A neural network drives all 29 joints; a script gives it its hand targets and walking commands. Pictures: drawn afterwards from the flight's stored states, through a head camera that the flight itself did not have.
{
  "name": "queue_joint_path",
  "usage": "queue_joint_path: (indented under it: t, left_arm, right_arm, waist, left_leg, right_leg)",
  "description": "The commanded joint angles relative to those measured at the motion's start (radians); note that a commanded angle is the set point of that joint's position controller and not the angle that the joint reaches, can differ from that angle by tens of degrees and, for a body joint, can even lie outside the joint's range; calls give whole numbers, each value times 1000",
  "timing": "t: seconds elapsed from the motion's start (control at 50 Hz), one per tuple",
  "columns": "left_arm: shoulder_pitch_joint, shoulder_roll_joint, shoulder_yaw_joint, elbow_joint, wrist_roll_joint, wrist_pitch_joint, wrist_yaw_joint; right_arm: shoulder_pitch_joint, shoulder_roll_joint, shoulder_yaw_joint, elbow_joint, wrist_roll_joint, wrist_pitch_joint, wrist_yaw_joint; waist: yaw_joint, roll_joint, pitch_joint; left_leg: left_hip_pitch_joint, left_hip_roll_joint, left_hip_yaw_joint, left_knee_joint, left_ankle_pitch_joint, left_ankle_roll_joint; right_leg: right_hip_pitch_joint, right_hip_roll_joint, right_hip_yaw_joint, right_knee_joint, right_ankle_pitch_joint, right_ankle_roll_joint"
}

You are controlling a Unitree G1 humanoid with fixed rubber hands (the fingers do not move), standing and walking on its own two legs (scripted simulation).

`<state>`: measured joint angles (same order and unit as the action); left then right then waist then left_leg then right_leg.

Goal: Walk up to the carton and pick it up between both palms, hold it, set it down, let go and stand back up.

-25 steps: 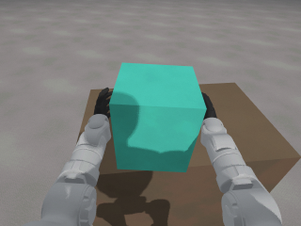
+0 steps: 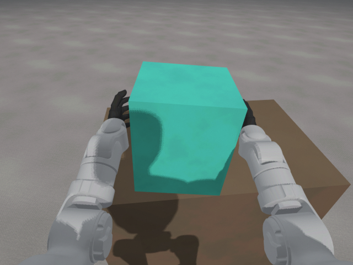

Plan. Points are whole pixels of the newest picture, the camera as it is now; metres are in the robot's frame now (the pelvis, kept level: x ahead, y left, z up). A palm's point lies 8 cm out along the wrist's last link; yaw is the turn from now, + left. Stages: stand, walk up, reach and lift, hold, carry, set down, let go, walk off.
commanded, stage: reach and lift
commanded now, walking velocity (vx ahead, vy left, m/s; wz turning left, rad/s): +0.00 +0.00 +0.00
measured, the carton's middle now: (181, 128) +0.41 +0.01 +0.15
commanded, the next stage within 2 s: hold in 1.52 s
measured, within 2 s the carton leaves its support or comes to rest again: neither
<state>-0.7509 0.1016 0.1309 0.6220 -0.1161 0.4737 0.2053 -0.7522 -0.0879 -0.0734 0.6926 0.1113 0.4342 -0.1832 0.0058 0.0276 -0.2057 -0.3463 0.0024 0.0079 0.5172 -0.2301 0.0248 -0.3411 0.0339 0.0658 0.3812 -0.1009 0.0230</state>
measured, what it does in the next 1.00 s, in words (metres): stands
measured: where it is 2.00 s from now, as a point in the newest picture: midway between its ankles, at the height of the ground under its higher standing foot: outside the picture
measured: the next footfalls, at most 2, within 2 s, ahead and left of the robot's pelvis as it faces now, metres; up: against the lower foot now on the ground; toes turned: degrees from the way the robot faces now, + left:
none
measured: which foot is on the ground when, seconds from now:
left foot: down 0.00-1.00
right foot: down 0.00-1.00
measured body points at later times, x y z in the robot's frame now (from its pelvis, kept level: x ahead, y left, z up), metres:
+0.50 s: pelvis -0.01 +0.00 +0.00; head -0.06 +0.00 +0.45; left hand +0.39 +0.16 +0.21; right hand +0.40 -0.15 +0.21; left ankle +0.02 +0.10 -0.74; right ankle +0.06 -0.14 -0.74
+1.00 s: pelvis -0.01 +0.00 +0.00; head -0.08 +0.00 +0.44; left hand +0.39 +0.15 +0.23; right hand +0.39 -0.15 +0.23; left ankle +0.02 +0.10 -0.74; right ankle +0.06 -0.14 -0.74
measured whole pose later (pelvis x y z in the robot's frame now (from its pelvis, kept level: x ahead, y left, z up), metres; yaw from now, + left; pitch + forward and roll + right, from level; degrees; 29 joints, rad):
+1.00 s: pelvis -0.01 +0.00 +0.00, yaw +0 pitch +2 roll -2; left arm -0.83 0.11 0.14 0.56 -0.11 0.65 0.23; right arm -0.90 -0.14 -0.07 0.70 0.15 0.60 -0.17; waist -0.01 0.03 -0.22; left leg -0.35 0.00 0.01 0.52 -0.22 0.02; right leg -0.34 0.04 0.07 0.38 -0.09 0.02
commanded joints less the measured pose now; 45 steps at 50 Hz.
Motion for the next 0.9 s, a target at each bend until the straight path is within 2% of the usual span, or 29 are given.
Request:
queue_joint_path:
  t: [0.0,0.04,0.06,0.08,0.12,0.14,0.16,0.18,0.22,0.26,0.28,0.3,0.32,0.34,0.36,0.38,0.4,0.44,0.46,0.48,0.5,0.54,0.56,0.7,0.74,0.76,0.8,0.84,0.88]
  left_arm:
    - [-1097,-941,-526,-484,-103,-2,-134]
    - [-1029,-921,-481,-421,-68,35,-133]
    - [-1073,-908,-473,-419,-54,43,-136]
    - [-1043,-930,-492,-432,-64,58,-134]
    - [-1026,-900,-426,-362,-26,69,-137]
    - [-1037,-895,-423,-362,-28,77,-141]
    - [-1101,-874,-411,-372,-28,72,-142]
    - [-1106,-902,-434,-401,-48,73,-144]
    - [-1100,-913,-453,-442,-68,75,-135]
    - [-1123,-921,-474,-461,-78,77,-122]
    - [-1136,-938,-490,-457,-93,81,-122]
    - [-1091,-933,-479,-407,-91,93,-126]
    - [-1122,-923,-449,-398,-77,89,-126]
    - [-1150,-920,-445,-458,-78,83,-123]
    - [-1130,-932,-461,-464,-81,91,-122]
    - [-1136,-921,-449,-432,-72,92,-124]
    - [-1178,-929,-477,-511,-96,87,-120]
    - [-1193,-895,-422,-481,-74,88,-123]
    - [-1184,-904,-433,-436,-70,94,-126]
    - [-1163,-900,-411,-383,-74,101,-132]
    - [-1180,-905,-437,-454,-87,97,-128]
    - [-1179,-898,-432,-420,-97,97,-127]
    - [-1160,-908,-439,-412,-88,102,-127]
    - [-1220,-871,-429,-505,-108,102,-131]
    - [-1216,-885,-419,-453,-95,110,-131]
    - [-1246,-857,-391,-436,-88,107,-134]
    - [-1219,-871,-409,-439,-114,106,-137]
    - [-1208,-889,-425,-419,-118,115,-140]
    - [-1244,-885,-428,-473,-123,111,-141]
  right_arm:
    - [-1214,730,378,-593,234,-110,162]
    - [-1194,688,358,-542,238,-81,168]
    - [-1166,678,328,-484,227,-72,165]
    - [-1166,684,345,-517,238,-67,168]
    - [-1150,689,316,-414,225,-44,170]
    - [-1215,698,330,-463,238,-47,174]
    - [-1207,696,315,-409,237,-34,178]
    - [-1209,689,302,-444,235,-37,176]
    - [-1227,713,333,-488,267,-34,181]
    - [-1230,700,322,-462,267,-27,181]
    - [-1252,690,329,-467,283,-26,187]
    - [-1268,690,321,-512,277,-23,180]
    - [-1289,697,301,-479,268,-23,183]
    - [-1265,706,315,-462,276,-15,186]
    - [-1206,702,314,-440,272,-9,186]
    - [-1233,700,297,-440,266,-8,187]
    - [-1206,709,318,-442,275,-3,190]
    - [-1213,716,309,-389,287,12,191]
    - [-1224,693,276,-385,269,7,190]
    - [-1275,697,277,-401,272,6,191]
    - [-1301,728,314,-472,290,-2,188]
    - [-1320,730,314,-473,276,9,189]
    - [-1267,721,299,-439,282,12,188]
    - [-1262,748,319,-455,300,35,177]
    - [-1295,726,287,-460,291,31,179]
    - [-1295,751,286,-410,285,37,179]
    - [-1288,755,301,-441,287,42,176]
    - [-1296,728,278,-451,271,43,175]
    - [-1318,736,286,-479,294,38,175]
  waist:
    - [-36,90,-682]
    - [-36,69,-631]
    - [-53,93,-583]
    - [-45,93,-596]
    - [-31,75,-535]
    - [-19,58,-584]
    - [-25,78,-542]
    - [-53,80,-576]
    - [-36,69,-634]
    - [-51,97,-627]
    - [-47,125,-633]
    - [-50,74,-641]
    - [-39,87,-623]
    - [-36,86,-628]
    - [-54,106,-651]
    - [-53,83,-629]
    - [-57,115,-669]
    - [-45,96,-621]
    - [-60,119,-601]
    - [-34,82,-578]
    - [-32,89,-654]
    - [-37,62,-639]
    - [-54,88,-631]
    - [-43,77,-681]
    - [-64,96,-641]
    - [-45,83,-604]
    - [-53,59,-651]
    - [-80,79,-657]
    - [-66,102,-675]
  left_leg:
    - [283,19,-122,-93,405,-111]
    - [268,23,-124,-113,372,-102]
    - [240,23,-125,-127,314,-106]
    - [243,28,-122,-119,348,-114]
    - [209,28,-117,-146,274,-101]
    - [200,17,-108,-138,268,-89]
    - [163,15,-108,-152,214,-86]
    - [174,18,-110,-146,238,-97]
    - [209,24,-113,-128,298,-98]
    - [209,24,-121,-121,339,-113]
    - [232,33,-126,-117,333,-120]
    - [203,25,-127,-117,317,-107]
    - [171,33,-130,-130,279,-102]
    - [184,30,-126,-130,290,-100]
    - [194,28,-130,-124,309,-107]
    - [176,28,-133,-128,273,-103]
    - [193,26,-127,-119,307,-110]
    - [172,19,-119,-130,264,-95]
    - [152,22,-121,-142,219,-100]
    - [124,19,-108,-150,180,-85]
    - [136,19,-118,-136,248,-86]
    - [117,13,-116,-144,192,-74]
    - [135,17,-128,-139,214,-83]
    - [129,0,-109,-129,223,-78]
    - [114,4,-117,-141,196,-81]
    - [76,-4,-101,-140,142,-68]
    - [87,-1,-110,-136,185,-73]
    - [104,2,-111,-144,151,-78]
    - [123,10,-117,-134,208,-84]
  right_leg:
    - [303,68,-61,-40,154,-60]
    - [285,72,-64,-51,123,-59]
    - [293,62,-61,-54,101,-60]
    - [293,65,-66,-43,121,-61]
    - [288,58,-65,-53,74,-56]
    - [319,56,-64,-49,86,-51]
    - [298,53,-58,-47,59,-50]
    - [307,59,-61,-38,84,-51]
    - [311,69,-59,-33,114,-52]
    - [287,68,-61,-33,131,-52]
    - [265,69,-61,-36,105,-56]
    - [288,67,-56,-39,130,-55]
    - [284,65,-59,-36,89,-53]
    - [293,67,-61,-36,104,-55]
    - [315,63,-55,-25,146,-54]
    - [298,59,-54,-30,110,-51]
    - [312,62,-57,-24,139,-53]
    - [291,56,-51,-39,100,-47]
    - [291,49,-56,-39,89,-52]
    - [280,48,-49,-41,61,-48]
    - [328,53,-53,-27,119,-47]
    - [310,53,-54,-35,79,-44]
    - [307,52,-53,-28,115,-48]
    - [356,51,-45,-24,145,-39]
    - [331,51,-51,-23,124,-42]
    - [329,41,-47,-27,92,-37]
    - [344,48,-48,-25,119,-37]
    - [335,48,-50,-27,105,-42]
    - [349,55,-46,-22,136,-44]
